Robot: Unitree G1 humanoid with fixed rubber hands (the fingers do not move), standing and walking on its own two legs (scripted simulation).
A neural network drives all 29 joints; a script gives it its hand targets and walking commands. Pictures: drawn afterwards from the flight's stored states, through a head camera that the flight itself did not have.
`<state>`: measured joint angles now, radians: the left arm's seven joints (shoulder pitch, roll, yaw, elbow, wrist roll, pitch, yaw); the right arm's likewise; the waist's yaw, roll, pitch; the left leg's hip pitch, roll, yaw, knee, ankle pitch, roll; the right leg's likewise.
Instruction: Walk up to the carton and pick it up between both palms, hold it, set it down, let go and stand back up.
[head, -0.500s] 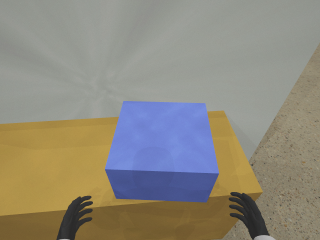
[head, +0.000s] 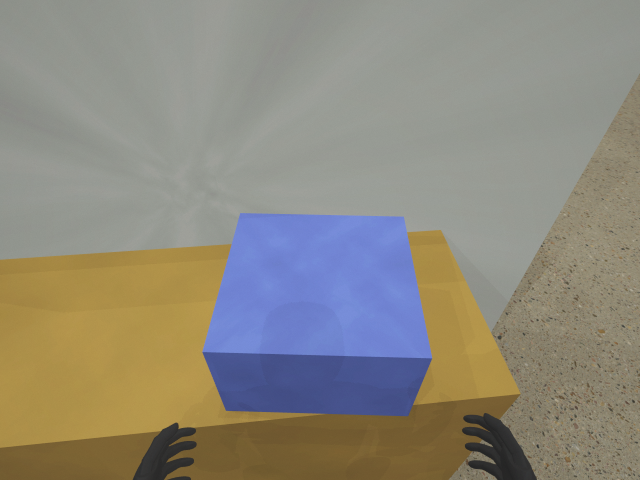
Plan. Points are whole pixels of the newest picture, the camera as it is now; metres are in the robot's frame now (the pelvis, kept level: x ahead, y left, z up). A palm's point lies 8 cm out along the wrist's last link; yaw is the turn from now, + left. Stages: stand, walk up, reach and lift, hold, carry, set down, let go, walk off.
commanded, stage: let go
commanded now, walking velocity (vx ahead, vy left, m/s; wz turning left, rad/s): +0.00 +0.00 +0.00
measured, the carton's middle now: (319, 308) +0.44 +0.03 -0.08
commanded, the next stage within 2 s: stand in 0.26 s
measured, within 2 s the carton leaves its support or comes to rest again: neither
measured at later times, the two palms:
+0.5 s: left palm out of the picture +0.11 +0.24 -0.10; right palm out of the picture +0.08 -0.27 -0.11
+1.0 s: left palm out of the picture +0.07 +0.23 -0.12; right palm out of the picture -0.04 -0.24 -0.13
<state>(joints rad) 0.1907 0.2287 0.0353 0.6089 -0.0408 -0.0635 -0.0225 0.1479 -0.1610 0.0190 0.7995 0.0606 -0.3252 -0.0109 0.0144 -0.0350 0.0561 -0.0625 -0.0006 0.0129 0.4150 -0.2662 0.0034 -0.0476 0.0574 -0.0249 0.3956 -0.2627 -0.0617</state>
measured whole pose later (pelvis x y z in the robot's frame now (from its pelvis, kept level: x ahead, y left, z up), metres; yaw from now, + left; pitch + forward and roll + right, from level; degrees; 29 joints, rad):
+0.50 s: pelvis -0.01 +0.00 -0.01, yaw -4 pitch -3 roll +0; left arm 0.28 0.22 0.04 0.69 0.04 0.01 -0.01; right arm 0.20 -0.25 -0.07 0.83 -0.04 0.04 0.02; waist 0.00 0.02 -0.01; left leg -0.15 0.03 0.07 0.52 -0.31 -0.01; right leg -0.16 0.09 0.02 0.50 -0.28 -0.07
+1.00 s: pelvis -0.03 +0.00 +0.00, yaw -6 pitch +0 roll +0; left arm 0.32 0.19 0.03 0.81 0.03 -0.02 0.01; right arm 0.32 -0.21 -0.05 0.98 -0.05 0.01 0.00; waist -0.02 0.01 -0.03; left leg -0.19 0.05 0.11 0.44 -0.25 0.00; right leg -0.20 0.10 0.07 0.40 -0.19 -0.06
